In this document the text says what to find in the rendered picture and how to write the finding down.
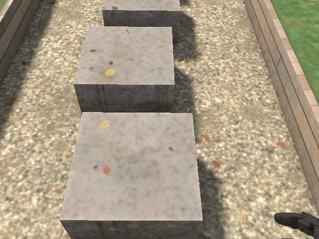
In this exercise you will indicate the right robot hand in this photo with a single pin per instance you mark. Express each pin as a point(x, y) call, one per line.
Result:
point(303, 221)

